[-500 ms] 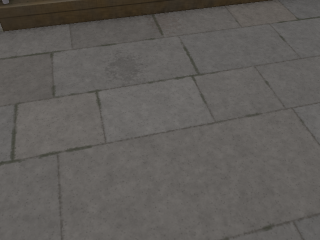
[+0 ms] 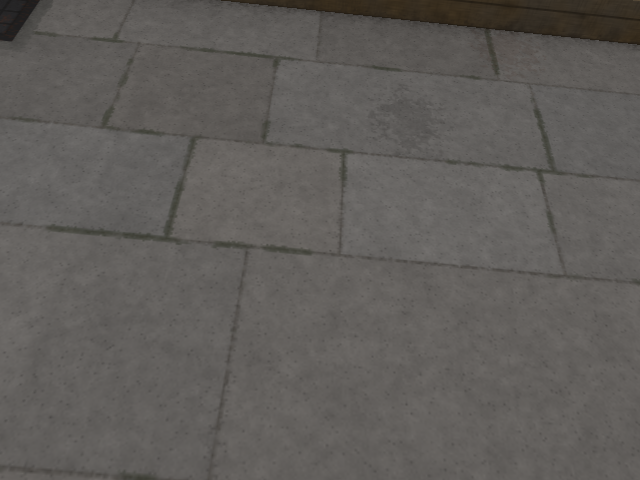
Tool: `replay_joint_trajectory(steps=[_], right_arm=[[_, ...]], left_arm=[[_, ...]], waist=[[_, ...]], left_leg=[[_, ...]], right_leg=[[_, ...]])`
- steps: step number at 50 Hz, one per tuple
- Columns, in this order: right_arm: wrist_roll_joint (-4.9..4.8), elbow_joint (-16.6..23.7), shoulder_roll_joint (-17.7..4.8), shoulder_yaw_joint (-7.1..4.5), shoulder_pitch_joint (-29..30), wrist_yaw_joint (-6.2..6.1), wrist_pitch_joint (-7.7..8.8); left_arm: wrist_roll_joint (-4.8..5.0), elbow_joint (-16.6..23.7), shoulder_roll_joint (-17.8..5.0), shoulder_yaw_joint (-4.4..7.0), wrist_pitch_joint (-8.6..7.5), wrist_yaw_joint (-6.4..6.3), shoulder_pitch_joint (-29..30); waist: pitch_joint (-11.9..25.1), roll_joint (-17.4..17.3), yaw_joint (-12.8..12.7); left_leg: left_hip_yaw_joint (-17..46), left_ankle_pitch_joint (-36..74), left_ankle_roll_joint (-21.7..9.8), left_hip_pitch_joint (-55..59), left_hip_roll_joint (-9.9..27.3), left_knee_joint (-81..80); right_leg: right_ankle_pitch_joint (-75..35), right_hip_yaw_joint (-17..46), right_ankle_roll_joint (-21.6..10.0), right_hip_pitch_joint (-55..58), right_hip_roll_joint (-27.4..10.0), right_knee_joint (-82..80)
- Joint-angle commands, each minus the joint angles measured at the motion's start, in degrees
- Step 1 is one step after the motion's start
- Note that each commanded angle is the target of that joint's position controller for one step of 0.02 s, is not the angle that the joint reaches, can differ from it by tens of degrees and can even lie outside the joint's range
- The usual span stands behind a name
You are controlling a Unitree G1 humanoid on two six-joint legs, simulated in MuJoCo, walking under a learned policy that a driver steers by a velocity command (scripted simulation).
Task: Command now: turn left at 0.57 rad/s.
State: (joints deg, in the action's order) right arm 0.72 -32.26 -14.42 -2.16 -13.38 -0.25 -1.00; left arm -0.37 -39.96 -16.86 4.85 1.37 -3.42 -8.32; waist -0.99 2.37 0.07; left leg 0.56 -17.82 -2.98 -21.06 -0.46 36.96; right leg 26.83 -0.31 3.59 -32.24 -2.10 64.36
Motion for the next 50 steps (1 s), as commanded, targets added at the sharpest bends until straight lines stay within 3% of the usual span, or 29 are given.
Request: replay_joint_trajectory(steps=[1, 7, 9, 10, 11, 13, 16, 20, 22, 23, 24, 25, 26, 27, 28, 30, 34, 37, 39, 40, 41, 42, 44, 45, 46, 47, 48, 49, 50], right_arm=[[-0.58, 6.36, -9.48, -2.59, 6.12, -0.96, 1.4], [-0.3, 6.04, -8.06, -2.07, 2.72, -1.84, 1.17], [-0.32, 5.66, -7.68, -2.0, 1.93, -1.91, 0.9], [2.51, 4.01, -5.28, -0.75, -3.75, 1.65, 5.63], [1.87, 3.73, -5.75, -1.2, -2.95, 2.65, 7.76], [1.24, 2.66, -6.44, -1.33, -2.16, 2.76, 9.31], [0.54, 2.16, -6.37, -1.11, 0.52, 1.57, 8.87], [0.13, 0.31, -7.35, -1.78, 0.12, 1.67, 8.04], [0.36, -1.77, -7.41, -1.66, 2.15, 2.22, 7.16], [1.17, -2.8, -5.58, -1.12, 1.5, 2.39, 7.02], [1.8, -3.51, -1.95, -0.27, 0.64, 2.14, 7.14], [2.69, -0.56, 3.2, 0.83, 0.67, 1.73, 8.05], [3.27, -0.72, -0.68, -0.09, 6.59, 1.67, 8.8], [2.25, -1.49, -1.22, -0.22, 9.1, 0.78, 8.91], [2.61, -3.17, -1.94, -0.32, 7.78, -0.07, 8.59], [4.51, -4.52, -2.29, -0.88, 6.88, 0.21, 7.84], [2.74, -6.02, -0.6, -0.55, 10.97, 2.72, 7.05], [2.66, -6.01, 1.94, 0.66, 15.31, 3.99, 5.82], [2.72, -4.26, 1.58, 0.9, 19.18, 4.63, 4.87], [-4.49, -1.57, -0.15, 0.33, 23.78, 3.87, 6.47], [-4.72, -0.87, -0.07, 0.6, 24.04, 3.87, 7.54], [-3.67, -0.53, -1.26, 0.02, 22.22, 3.81, 8.2], [-2.48, -3.21, -5.82, -2.25, 10.09, 3.02, 7.7], [-2.1, -5.72, -8.6, -3.55, -0.24, 1.97, 7.0], [-0.81, -7.61, -13.66, -4.98, -11.87, 0.42, 6.0], [0.7, -8.37, -14.43, -4.62, -12.6, 0.21, 6.21], [0.1, -7.69, -8.71, -3.65, -11.48, -0.22, 5.81], [-0.6, -7.16, -6.32, -2.9, -6.09, -0.63, 5.86], [-0.96, -7.42, -5.1, -2.46, -2.08, -0.48, 6.17]], left_arm=[[-0.47, 5.31, -4.02, 1.18, -0.96, -0.25, 3.71], [0.14, 5.89, -2.13, -0.08, -1.39, -0.7, 3.67], [0.28, 6.05, -1.66, -0.61, -1.55, -0.45, 3.96], [-3.35, 3.24, -2.52, -1.42, -3.72, 1.65, -2.93], [-4.21, 2.64, -4.77, -0.7, -4.54, 2.38, -4.42], [-3.91, 2.34, -3.87, -1.55, -5.08, 3.12, -3.77], [-3.08, 3.8, 0.07, -3.42, -5.58, 4.08, -1.41], [-2.47, 5.27, 0.96, -4.11, -7.39, 5.77, -1.87], [-1.32, 4.93, 0.39, -3.95, -9.18, 5.79, -4.7], [-1.59, 4.63, -0.11, -3.68, -10.09, 5.32, -7.47], [-2.18, 3.81, -1.61, -3.13, -10.9, 4.68, -13.41], [-1.99, 3.03, -9.36, -1.14, -11.29, 4.02, -19.01], [-3.5, 2.16, -7.69, -1.1, -10.63, 4.41, -21.9], [-2.81, 1.4, -4.57, -1.73, -10.07, 4.78, -17.56], [-1.94, 1.68, -1.21, -2.72, -9.74, 4.99, -14.4], [-1.53, 1.29, 3.23, -4.28, -9.15, 5.27, -10.58], [-3.03, -0.68, 0.95, -3.47, -9.05, 5.38, -12.86], [-2.48, -4.01, 0.75, -3.0, -8.81, 6.77, -16.51], [-2.24, -6.69, 0.11, -2.98, -8.5, 7.39, -20.06], [3.35, -6.96, -2.8, -1.59, -6.24, 4.48, -20.87], [3.03, -7.64, -4.85, -1.51, -5.57, 3.11, -21.64], [2.24, -7.87, -6.16, -1.16, -5.32, 2.43, -21.72], [1.67, -7.01, -6.69, -0.65, -5.01, 1.69, -17.78], [1.43, -5.87, -5.93, -0.79, -5.3, 1.8, -15.14], [0.12, -3.53, -3.2, -1.63, -5.84, 1.87, -13.36], [1.05, -3.55, 5.65, -3.71, -6.71, 2.39, -23.25], [2.18, -4.81, -1.34, -1.94, -7.58, 2.88, -19.82], [3.42, -2.4, -3.54, -0.95, -7.47, 2.82, -14.31], [2.92, -0.9, -3.25, -0.98, -7.25, 2.44, -10.72]], waist=[[4.77, -9.62, -1.12], [8.25, -9.85, 0.35], [9.21, -10.13, 1.25], [4.36, -15.91, 1.05], [2.95, -12.26, 0.81], [3.74, -9.24, 1.58], [6.27, -8.42, 2.8], [6.51, -9.39, 3.92], [5.51, -6.61, 0.48], [6.09, -6.37, -1.14], [8.14, -3.32, -3.57], [9.63, 10.74, -3.71], [5.41, 5.01, -7.87], [0.02, 2.1, -5.89], [1.8, 2.95, -4.69], [2.41, 1.69, -1.71], [3.2, 0.92, -3.26], [1.14, 1.36, -4.29], [-0.37, 2.72, -4.67], [-8.52, -1.91, -5.47], [-6.69, 0.85, -4.53], [-4.43, 4.2, -2.75], [3.67, 8.44, 4.63], [9.35, 8.42, 9.57], [18.55, 0.54, 12.98], [27.22, -16.54, 6.02], [25.51, -12.76, 8.99], [15.74, -10.52, 7.48], [10.6, -5.37, 5.18]], left_leg=[[19.8, 12.67, -8.93, 6.55, 12.32, -16.77], [20.27, 18.21, -9.58, 12.5, 10.99, -14.71], [20.78, 10.01, -9.37, 12.83, 10.35, -15.72], [26.45, -11.66, -10.83, 5.83, 12.1, -19.79], [30.38, -19.44, -10.58, 5.59, 13.36, -20.88], [30.59, -20.53, -9.45, 7.41, 13.2, -20.73], [25.25, -15.49, -8.27, 5.32, 10.57, -19.36], [26.65, -13.81, -11.02, 4.87, 11.51, -16.3], [25.55, -16.13, -11.95, -1.13, 10.06, -13.17], [23.8, -15.59, -10.89, -6.77, 8.1, -9.29], [19.88, -14.17, -7.2, -13.49, 4.18, 0.41], [8.05, -14.2, 1.02, -30.57, -7.22, 19.47], [11.86, -13.37, 2.1, -43.92, -6.08, 28.62], [12.48, -6.11, 1.54, -49.72, -2.7, 33.92], [9.88, -1.39, 2.01, -46.38, -0.76, 38.14], [7.26, 6.07, 1.94, -38.42, 1.53, 35.93], [0.66, 13.49, 3.98, -34.24, 2.99, 25.26], [-3.45, 17.49, 3.19, -27.15, 3.57, 10.37], [-4.38, 16.84, 0.97, -27.0, 2.91, 4.81], [-6.21, 14.59, 0.92, -25.51, 1.03, 0.44], [-7.31, 14.65, 0.35, -21.64, -0.66, -2.75], [-6.45, 15.18, -0.31, -16.53, -1.33, -4.01], [-5.29, 16.26, -2.44, -1.35, -3.38, -6.83], [-2.13, 19.4, -4.38, 14.79, -0.76, -6.12], [10.98, 20.54, -6.95, 34.41, 11.75, -3.06], [37.71, 12.04, -16.08, 49.07, 25.82, -10.21], [39.95, 3.16, -15.03, 43.43, 23.37, -16.04], [29.59, -0.98, -12.4, 34.05, 21.56, -18.11], [23.85, 0.79, -10.8, 24.34, 19.87, -20.86]], right_leg=[[-6.37, 3.87, 1.07, -8.7, 0.29, 7.54], [-9.22, 4.16, 1.98, -8.47, 1.78, 1.3], [-8.9, 3.68, 1.81, -5.59, 1.16, -5.15], [-9.16, 4.55, 2.16, -9.95, 0.12, 4.18], [-7.48, 5.12, 2.27, -12.59, 0.05, 6.31], [-7.39, 4.71, 2.3, -14.44, -0.79, 3.28], [-3.83, 0.44, 2.22, -5.78, -0.6, -8.54], [-0.92, -1.31, -1.02, 2.48, 0.73, -24.24], [-12.17, -2.93, -4.65, 13.85, 2.1, -35.97], [-12.94, -2.13, -6.34, 22.45, 1.47, -35.76], [-11.18, 4.55, -11.0, 31.24, -3.62, -36.68], [-16.09, 32.55, -28.4, 42.6, -18.6, -43.81], [-5.35, 46.54, -30.69, 44.35, -23.19, -51.24], [-0.94, 39.51, -25.85, 42.14, -22.32, -51.43], [-0.7, 31.69, -22.71, 38.75, -18.1, -51.24], [-11.0, 19.77, -19.27, 31.71, -13.44, -53.32], [-28.95, 8.55, -18.63, 30.87, -9.95, -54.87], [-36.23, 4.0, -18.07, 28.87, -8.65, -56.18], [-41.48, 4.99, -18.21, 32.65, -11.04, -56.31], [-44.97, 2.66, -13.54, 30.63, -9.08, -54.85], [-52.08, 2.88, -12.43, 31.39, -9.51, -53.3], [-61.58, 3.76, -11.38, 32.96, -10.49, -50.26], [-74.76, 3.28, -9.8, 34.42, -9.77, -39.96], [-70.48, 3.04, -8.61, 26.9, -7.87, -29.94], [-45.07, 0.92, -7.08, 13.14, -3.05, -12.27], [4.73, 5.65, -4.43, -4.84, 5.57, 9.62], [2.9, 9.99, -4.56, -8.74, 2.84, 16.28], [-3.17, 7.81, -4.59, -11.91, -0.08, 16.8], [-7.83, 6.38, -4.79, -10.4, -2.91, 14.78]])
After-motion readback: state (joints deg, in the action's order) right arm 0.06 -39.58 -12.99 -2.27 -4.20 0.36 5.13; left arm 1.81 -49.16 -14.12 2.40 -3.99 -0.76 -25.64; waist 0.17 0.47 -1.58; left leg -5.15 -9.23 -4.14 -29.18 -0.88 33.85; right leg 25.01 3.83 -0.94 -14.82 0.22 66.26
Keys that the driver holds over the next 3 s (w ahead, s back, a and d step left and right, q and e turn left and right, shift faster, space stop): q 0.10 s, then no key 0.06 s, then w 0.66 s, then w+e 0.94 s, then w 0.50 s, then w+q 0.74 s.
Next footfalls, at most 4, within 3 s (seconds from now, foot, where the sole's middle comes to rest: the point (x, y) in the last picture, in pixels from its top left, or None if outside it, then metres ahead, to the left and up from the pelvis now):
0.48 right None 0.08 -0.16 -0.76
0.92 left None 0.43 0.11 -0.76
1.44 right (373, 376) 0.71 -0.15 -0.76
1.92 left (325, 256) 1.04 -0.04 -0.76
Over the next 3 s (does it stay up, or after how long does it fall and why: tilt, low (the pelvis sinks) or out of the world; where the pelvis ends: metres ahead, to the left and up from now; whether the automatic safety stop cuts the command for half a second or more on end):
stays up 1.37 -0.25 -0.02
